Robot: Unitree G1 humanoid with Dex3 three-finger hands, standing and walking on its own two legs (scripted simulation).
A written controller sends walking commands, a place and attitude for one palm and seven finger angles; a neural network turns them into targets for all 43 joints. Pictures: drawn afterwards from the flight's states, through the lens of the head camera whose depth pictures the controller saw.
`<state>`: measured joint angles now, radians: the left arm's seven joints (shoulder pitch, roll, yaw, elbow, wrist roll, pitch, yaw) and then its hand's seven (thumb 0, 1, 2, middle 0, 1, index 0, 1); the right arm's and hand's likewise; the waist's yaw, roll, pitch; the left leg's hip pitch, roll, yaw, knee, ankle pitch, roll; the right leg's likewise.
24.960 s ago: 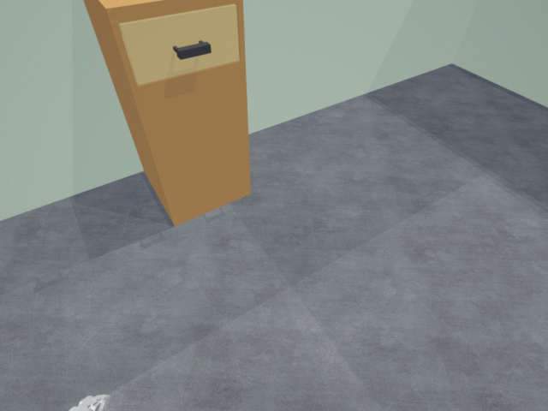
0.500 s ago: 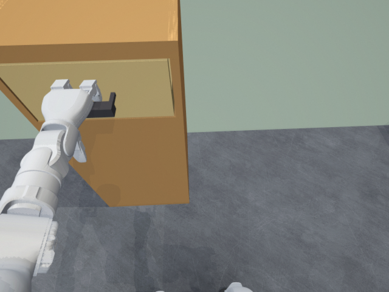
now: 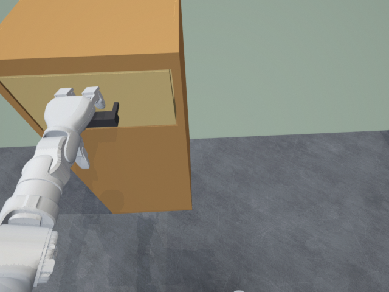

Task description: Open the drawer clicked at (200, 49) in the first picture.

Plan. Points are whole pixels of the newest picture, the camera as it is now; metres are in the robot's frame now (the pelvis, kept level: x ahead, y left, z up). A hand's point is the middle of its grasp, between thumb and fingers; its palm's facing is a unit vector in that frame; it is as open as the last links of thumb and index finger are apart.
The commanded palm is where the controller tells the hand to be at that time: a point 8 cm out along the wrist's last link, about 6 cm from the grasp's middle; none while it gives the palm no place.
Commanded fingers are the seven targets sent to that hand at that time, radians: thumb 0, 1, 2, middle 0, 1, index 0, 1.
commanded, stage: lift the fingers back up to retry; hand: left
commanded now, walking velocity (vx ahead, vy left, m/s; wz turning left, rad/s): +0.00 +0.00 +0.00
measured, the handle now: (96, 113) +0.51 +0.24 +0.05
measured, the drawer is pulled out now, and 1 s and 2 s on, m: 0.00 0.00 0.00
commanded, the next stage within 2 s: re-aim the fingers above the handle in 0.48 s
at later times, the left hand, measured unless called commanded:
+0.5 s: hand (77, 114) +0.45 +0.25 +0.11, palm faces -0.05 -0.02 -1.00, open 13.8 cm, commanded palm +0.42 +0.25 +0.17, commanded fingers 0.00 -0.50 0.30 -0.30 -1.20 -0.30 -1.20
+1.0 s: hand (86, 110) +0.46 +0.23 +0.11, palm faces -0.03 -0.02 -1.00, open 13.8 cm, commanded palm +0.43 +0.25 +0.16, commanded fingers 0.00 -0.50 0.30 -0.30 -1.20 -0.30 -1.20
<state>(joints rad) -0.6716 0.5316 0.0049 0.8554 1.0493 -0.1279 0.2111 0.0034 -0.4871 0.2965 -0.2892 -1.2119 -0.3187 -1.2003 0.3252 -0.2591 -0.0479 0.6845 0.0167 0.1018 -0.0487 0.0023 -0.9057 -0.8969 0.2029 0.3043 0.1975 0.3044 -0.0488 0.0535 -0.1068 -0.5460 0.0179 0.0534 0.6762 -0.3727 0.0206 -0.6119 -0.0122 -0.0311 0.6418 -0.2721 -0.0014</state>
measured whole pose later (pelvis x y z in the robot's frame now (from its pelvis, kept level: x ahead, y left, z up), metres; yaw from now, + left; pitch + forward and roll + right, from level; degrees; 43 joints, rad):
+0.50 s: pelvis +0.02 -0.01 +0.01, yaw +1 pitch +10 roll +0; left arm -0.67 0.52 -0.05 0.73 1.00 -0.07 0.05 0.00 -0.49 0.30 -0.31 -1.20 -0.32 -1.20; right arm 0.24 -0.27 -0.03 0.65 0.04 0.13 -0.05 0.00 -0.91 -0.90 0.20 0.30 0.20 0.30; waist -0.01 0.06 -0.09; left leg -0.39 0.01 0.04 0.56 -0.35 0.01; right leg -0.47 -0.02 -0.04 0.56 -0.27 -0.01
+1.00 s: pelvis +0.01 -0.01 +0.01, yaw +1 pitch +11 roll +0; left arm -0.71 0.53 -0.03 0.80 1.01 -0.10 0.09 0.00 -0.49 0.30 -0.32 -1.20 -0.33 -1.21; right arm 0.27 -0.27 -0.04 0.68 0.03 0.12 -0.06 0.00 -0.91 -0.90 0.20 0.30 0.20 0.30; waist -0.04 0.06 -0.08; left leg -0.42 0.02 0.04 0.57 -0.34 0.01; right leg -0.49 -0.01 -0.04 0.57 -0.27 -0.01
